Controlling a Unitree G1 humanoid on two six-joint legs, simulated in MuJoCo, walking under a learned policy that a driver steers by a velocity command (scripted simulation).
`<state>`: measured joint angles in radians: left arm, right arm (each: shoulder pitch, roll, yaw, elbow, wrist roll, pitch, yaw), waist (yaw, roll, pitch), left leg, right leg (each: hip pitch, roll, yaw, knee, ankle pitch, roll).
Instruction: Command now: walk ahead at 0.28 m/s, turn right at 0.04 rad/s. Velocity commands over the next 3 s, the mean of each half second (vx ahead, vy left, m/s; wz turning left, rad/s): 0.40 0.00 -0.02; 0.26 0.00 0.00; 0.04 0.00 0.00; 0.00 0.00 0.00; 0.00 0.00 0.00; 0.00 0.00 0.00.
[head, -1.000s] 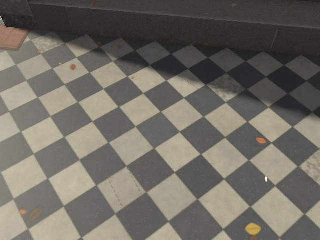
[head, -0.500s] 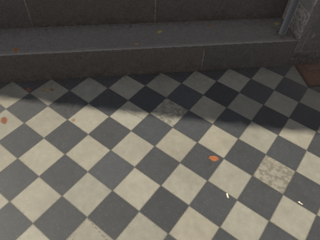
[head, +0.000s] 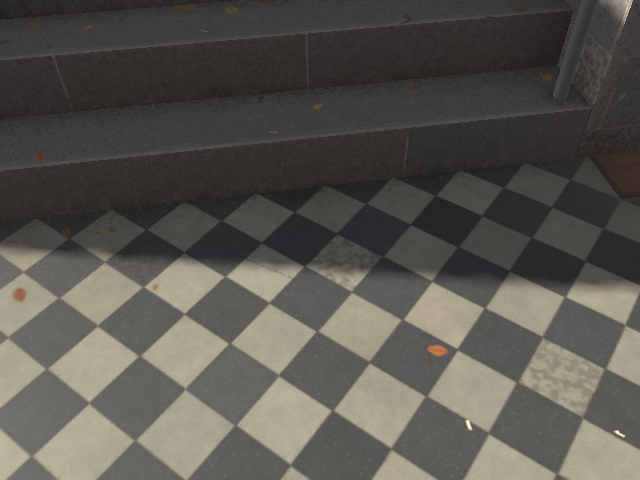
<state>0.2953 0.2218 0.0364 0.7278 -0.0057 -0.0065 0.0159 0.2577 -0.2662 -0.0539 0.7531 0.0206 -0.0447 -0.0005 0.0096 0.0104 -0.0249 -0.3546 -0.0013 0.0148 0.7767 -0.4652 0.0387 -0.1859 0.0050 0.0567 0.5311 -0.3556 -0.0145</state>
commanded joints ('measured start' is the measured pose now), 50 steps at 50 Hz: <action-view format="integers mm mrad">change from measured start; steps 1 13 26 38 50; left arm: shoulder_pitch -20 -99 -401 -154 -141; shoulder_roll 188 122 101 128 170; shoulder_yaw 52 45 21 29 20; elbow -51 -75 -172 -25 102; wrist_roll -17 -9 -20 23 9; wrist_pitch -27 -75 -99 -100 -45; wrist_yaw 2 -29 -80 -56 -28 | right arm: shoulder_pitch -122 119 217 157 -60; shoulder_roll -63 -118 -166 -94 -92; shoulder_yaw -15 -17 -26 -11 -9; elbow -110 -36 62 22 -37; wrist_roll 9 -25 1 -18 -29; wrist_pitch -53 -62 -25 0 29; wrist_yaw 22 19 -9 -21 -28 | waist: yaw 22 -42 -80 -58 -22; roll -173 82 73 -64 -74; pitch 139 90 146 -60 -33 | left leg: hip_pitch -185 348 429 -87 68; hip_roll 50 224 252 98 72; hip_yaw -22 -314 -112 -88 -57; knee -62 -626 -596 382 -246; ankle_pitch -17 262 629 104 340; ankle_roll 45 158 136 -71 -62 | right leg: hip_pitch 17 -601 -467 -43 -41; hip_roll -270 -112 -40 -228 -198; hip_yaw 352 0 -70 99 38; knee -322 548 -3 -270 -230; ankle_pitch -192 170 374 844 439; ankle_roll -197 -26 -32 -247 -191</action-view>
